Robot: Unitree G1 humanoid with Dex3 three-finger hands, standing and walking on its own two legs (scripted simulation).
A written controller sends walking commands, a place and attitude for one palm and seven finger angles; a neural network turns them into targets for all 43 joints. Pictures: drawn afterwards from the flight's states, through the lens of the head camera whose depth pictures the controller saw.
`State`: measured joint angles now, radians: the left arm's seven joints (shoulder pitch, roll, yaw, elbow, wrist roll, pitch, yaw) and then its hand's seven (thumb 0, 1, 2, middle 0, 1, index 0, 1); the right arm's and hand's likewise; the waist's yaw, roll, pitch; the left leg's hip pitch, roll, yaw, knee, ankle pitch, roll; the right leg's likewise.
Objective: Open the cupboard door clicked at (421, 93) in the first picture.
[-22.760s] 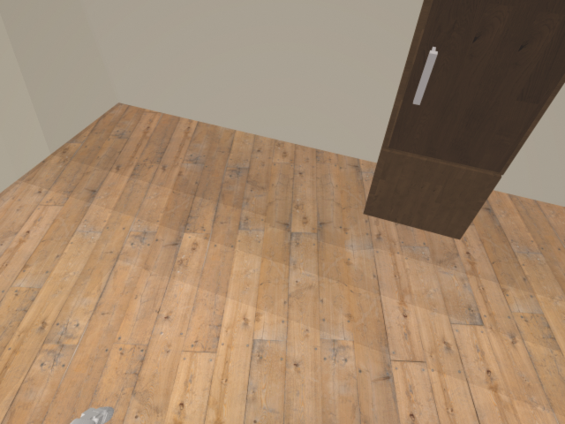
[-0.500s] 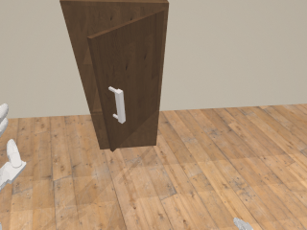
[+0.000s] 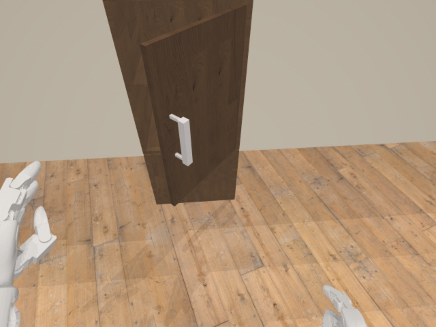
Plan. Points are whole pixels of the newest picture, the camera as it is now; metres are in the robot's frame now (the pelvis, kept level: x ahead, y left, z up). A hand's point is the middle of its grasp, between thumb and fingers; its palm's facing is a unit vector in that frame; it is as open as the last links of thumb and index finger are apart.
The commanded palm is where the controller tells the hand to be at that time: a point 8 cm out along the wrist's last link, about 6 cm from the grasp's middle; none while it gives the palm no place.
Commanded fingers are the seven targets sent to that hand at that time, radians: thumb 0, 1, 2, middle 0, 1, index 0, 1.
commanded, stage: let the arm hang, fingers relaxed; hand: left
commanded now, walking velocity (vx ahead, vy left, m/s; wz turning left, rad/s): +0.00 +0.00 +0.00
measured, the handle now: (180, 140) +0.62 +0.16 -0.03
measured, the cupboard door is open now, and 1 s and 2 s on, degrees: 48 48 48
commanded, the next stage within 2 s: look to check the result in 1.06 s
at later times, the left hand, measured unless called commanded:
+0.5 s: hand out of the picture -0.05 +0.21 -0.17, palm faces +0.01 -0.97 -0.23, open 7.3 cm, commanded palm none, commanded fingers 0.00 0.90 0.90 -0.20 -0.30 -0.20 -0.30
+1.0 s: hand out of the picture +0.10 +0.22 -0.14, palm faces -0.02 -0.95 -0.30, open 7.4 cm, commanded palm none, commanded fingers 0.00 0.90 0.90 -0.20 -0.30 -0.20 -0.30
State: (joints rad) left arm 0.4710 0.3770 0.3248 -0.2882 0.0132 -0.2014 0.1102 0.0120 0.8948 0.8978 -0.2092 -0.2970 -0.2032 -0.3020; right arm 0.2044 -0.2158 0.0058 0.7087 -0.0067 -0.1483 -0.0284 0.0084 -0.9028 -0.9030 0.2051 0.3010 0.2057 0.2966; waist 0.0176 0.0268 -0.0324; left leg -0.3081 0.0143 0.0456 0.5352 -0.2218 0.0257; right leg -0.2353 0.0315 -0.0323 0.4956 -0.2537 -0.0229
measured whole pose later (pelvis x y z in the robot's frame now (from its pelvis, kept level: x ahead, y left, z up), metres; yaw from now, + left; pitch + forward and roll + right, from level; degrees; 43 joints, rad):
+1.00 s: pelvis +0.01 +0.00 +0.01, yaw +0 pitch -2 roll +0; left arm 0.10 0.28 0.01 1.10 0.02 -0.02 0.01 0.01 0.91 0.90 -0.20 -0.30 -0.20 -0.30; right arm 0.13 -0.29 -0.01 1.13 -0.02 -0.01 0.00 0.00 -0.91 -0.90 0.20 0.30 0.20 0.30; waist -0.01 0.01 0.03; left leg -0.17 -0.01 0.05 0.34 -0.14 0.02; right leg -0.12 0.01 -0.03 0.35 -0.20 -0.02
